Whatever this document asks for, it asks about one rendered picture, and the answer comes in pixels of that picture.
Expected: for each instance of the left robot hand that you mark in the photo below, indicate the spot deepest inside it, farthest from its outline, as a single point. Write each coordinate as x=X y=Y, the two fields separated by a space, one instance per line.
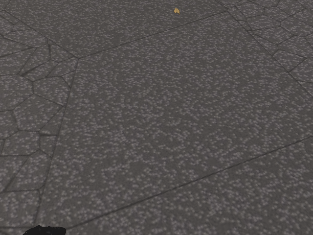
x=38 y=230

